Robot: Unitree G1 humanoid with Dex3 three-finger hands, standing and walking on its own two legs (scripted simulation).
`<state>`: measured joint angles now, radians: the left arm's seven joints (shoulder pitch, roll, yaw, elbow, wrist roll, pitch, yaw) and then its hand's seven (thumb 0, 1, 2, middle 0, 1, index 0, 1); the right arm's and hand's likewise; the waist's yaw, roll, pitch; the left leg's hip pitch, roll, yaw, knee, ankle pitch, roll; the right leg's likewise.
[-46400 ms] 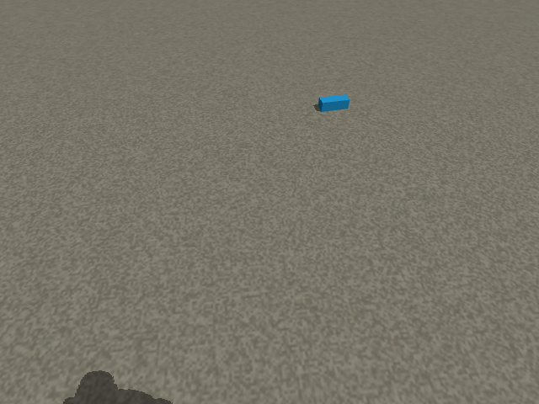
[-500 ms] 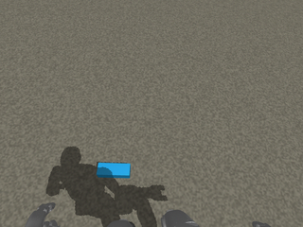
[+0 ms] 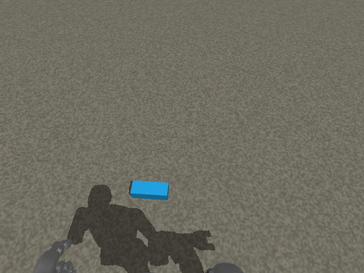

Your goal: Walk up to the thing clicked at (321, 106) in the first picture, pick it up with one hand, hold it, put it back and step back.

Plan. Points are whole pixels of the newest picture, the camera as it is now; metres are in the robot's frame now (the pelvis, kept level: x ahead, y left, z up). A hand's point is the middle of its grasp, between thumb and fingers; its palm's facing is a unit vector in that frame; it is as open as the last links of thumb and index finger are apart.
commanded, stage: step back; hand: left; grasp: from above
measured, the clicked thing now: (150, 190) +0.57 +0.18 -0.72
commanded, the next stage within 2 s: none
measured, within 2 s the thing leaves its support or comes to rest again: neither
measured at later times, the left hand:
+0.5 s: hand out of the picture -0.07 +0.24 -0.14, palm faces -0.10 -0.91 -0.41, open 7.4 cm
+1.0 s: hand out of the picture -0.21 +0.24 -0.14, palm faces -0.02 -0.92 -0.38, open 7.4 cm
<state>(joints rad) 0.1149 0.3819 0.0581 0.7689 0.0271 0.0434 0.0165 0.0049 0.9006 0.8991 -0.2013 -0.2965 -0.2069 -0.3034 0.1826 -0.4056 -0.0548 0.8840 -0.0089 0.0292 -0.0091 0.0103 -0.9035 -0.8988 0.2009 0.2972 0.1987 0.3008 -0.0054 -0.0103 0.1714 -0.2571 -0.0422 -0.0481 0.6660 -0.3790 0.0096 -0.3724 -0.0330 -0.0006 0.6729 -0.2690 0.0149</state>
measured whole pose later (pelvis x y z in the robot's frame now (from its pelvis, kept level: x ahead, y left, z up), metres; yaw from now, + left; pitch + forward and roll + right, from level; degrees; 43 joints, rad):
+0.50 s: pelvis -0.16 -0.03 +0.00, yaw -5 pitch -3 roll +0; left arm 0.23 0.37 0.08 0.85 0.04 0.05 -0.01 0.00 0.91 0.90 -0.20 -0.30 -0.20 -0.30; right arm 0.12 -0.40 -0.06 0.84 -0.01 0.05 -0.02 0.01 -0.90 -0.90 0.20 0.30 0.20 0.30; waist 0.01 0.03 0.15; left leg -0.52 -0.02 -0.09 0.85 -0.41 -0.01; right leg -0.25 0.02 0.03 0.69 -0.40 -0.02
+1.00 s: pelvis -0.33 -0.02 +0.01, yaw -2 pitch -2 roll -1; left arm 0.14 0.40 0.08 0.82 0.01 0.07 0.02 0.00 0.90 0.90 -0.20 -0.30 -0.20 -0.30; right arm 0.15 -0.36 -0.04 0.86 -0.04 0.03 -0.01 0.01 -0.90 -0.90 0.20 0.30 0.20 0.30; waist 0.00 -0.02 0.16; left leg -0.34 0.02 0.00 0.60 -0.22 0.03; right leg -0.41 0.08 0.11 1.12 -0.53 0.01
